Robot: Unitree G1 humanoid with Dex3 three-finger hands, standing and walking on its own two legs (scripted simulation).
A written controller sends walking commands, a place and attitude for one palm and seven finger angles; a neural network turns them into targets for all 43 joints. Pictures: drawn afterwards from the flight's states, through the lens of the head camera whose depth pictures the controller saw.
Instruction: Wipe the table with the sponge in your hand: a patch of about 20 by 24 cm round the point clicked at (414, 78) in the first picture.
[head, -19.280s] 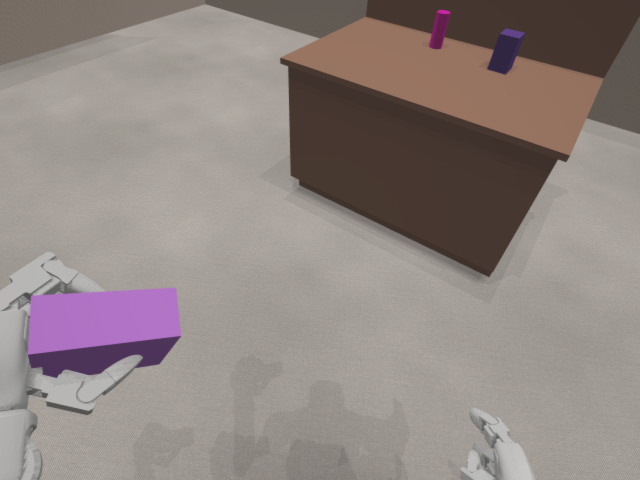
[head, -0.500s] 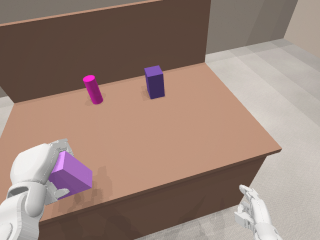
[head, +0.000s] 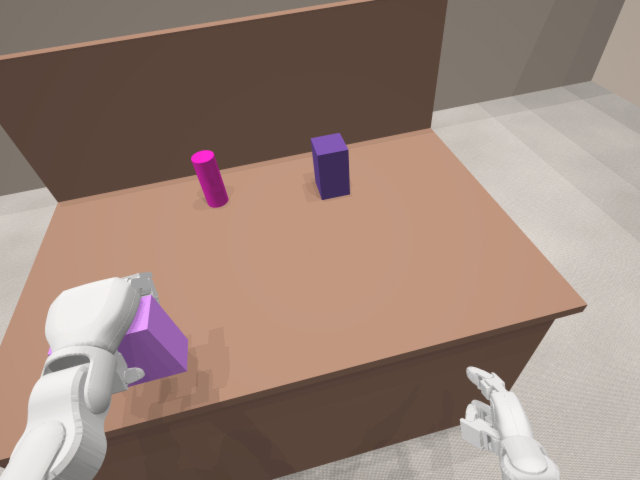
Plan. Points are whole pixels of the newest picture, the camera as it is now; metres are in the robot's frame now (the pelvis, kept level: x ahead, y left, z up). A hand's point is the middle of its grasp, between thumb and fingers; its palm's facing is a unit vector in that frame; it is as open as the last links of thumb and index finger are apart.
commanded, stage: turn the palm down, sponge in hand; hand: left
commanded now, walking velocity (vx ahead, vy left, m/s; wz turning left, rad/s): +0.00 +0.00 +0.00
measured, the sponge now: (133, 352) +0.22 +0.29 +0.05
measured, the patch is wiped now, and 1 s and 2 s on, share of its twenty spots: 0.00 0.00 0.00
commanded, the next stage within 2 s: move the sponge above the wiping area in 0.22 s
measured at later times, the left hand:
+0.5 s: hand (137, 340) +0.22 +0.27 +0.08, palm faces +0.00 -0.07 -1.00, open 9.3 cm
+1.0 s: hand (158, 331) +0.25 +0.27 +0.05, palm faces -0.07 -0.08 -0.99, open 9.3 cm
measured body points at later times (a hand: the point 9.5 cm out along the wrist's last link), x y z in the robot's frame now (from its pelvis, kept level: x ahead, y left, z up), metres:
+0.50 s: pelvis -0.01 -0.01 +0.00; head -0.01 -0.06 +0.45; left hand +0.22 +0.27 +0.13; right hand +0.24 -0.21 -0.09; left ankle +0.04 +0.08 -0.74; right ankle +0.01 -0.09 -0.74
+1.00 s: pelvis +0.01 -0.02 +0.00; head +0.01 -0.06 +0.45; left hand +0.25 +0.27 +0.10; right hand +0.23 -0.25 -0.10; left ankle +0.04 +0.08 -0.74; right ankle +0.01 -0.09 -0.74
